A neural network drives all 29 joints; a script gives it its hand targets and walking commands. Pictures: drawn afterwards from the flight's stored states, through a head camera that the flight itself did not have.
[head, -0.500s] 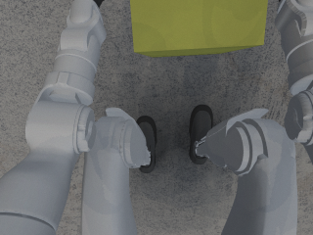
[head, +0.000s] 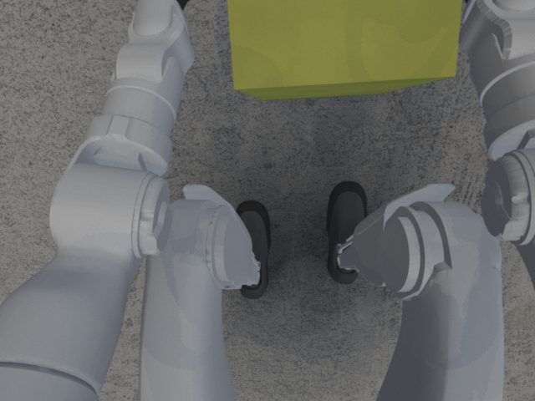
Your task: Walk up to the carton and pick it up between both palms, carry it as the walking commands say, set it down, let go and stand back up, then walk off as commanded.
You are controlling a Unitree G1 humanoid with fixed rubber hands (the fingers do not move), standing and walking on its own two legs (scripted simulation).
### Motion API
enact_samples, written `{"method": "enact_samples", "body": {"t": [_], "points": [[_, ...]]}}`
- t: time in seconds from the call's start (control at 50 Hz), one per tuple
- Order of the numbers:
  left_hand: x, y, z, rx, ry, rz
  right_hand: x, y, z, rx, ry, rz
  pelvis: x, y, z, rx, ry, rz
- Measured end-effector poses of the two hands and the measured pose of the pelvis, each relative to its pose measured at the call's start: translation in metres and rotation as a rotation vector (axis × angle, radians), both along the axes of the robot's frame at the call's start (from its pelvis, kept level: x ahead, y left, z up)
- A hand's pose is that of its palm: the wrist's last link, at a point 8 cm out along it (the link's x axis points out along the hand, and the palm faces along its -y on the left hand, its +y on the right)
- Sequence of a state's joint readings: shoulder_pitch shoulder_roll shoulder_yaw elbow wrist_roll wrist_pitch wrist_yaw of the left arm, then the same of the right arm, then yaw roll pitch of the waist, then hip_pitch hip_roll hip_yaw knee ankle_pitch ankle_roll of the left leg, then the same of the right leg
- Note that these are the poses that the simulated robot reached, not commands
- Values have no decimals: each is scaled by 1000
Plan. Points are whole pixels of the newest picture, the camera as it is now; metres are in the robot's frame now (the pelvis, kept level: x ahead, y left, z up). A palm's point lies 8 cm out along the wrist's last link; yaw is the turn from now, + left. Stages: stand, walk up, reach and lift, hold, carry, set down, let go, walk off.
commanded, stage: reach and lift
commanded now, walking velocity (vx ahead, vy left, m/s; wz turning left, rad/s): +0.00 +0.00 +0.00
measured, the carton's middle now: (326, 3) +0.54 -0.06 -0.23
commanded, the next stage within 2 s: none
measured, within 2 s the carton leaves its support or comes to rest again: leaves its support in 1.02 s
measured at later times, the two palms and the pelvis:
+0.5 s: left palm out of the picture +0.55 +0.10 -0.16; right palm out of the picture +0.54 -0.20 -0.17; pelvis +0.00 +0.00 +0.01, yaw -1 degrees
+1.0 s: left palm out of the picture +0.55 +0.10 -0.16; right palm out of the picture +0.54 -0.20 -0.16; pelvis +0.00 +0.01 -0.02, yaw -1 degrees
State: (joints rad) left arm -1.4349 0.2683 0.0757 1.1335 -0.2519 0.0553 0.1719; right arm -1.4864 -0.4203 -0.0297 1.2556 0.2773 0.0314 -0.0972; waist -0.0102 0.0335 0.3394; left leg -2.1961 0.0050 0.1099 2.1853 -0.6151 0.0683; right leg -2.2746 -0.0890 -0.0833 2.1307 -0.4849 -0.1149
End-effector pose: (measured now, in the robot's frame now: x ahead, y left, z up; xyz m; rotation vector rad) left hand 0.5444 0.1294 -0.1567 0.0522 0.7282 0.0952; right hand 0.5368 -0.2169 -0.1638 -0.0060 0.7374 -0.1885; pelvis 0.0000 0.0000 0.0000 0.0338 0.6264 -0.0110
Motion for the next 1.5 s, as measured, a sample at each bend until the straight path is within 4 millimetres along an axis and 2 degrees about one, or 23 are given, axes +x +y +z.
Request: {"method": "enact_samples", "body": {"t": [0.16, 0.34, 0.6, 0.76, 0.92, 1.02, 1.14, 1.36, 1.5], "points": [[1, -14, -3, -13, -5, -20, 3, 13, -3, 12, -8, 15, 0, 0, 1, 1, 6, 1], [1, -32, -3, -21, -6, -40, 4, 17, -2, 11, -8, 27, 2, -1, 4, 3, 15, -7], [1, -34, -2, 3, -2, -30, 5, 18, -1, -11, -5, 45, 2, -1, 6, 13, 22, -28], [5, -35, -1, -28, 14, -11, 8, 17, -1, -7, 14, 53, 1, 4, -6, 18, 6, -44], [1, -33, -5, -71, -5, -1, 6, 17, -3, -5, 5, 67, -1, 6, -16, 12, -14, -35], [5, -31, 3, -57, -9, 0, 6, 20, 0, -6, 5, 68, 1, 8, -17, 9, -8, -32], [6, -31, 17, -51, -30, 29, 7, 23, 12, -4, -4, 58, 6, 10, -12, 8, 17, -31], [7, -38, 55, -66, -54, 29, 10, 16, 58, -6, -26, 47, 11, 10, 8, 10, 79, -38], [4, -34, 75, -58, -54, 36, 9, 19, 77, -4, -26, 56, 13, 8, 23, 15, 111, -36]]}}
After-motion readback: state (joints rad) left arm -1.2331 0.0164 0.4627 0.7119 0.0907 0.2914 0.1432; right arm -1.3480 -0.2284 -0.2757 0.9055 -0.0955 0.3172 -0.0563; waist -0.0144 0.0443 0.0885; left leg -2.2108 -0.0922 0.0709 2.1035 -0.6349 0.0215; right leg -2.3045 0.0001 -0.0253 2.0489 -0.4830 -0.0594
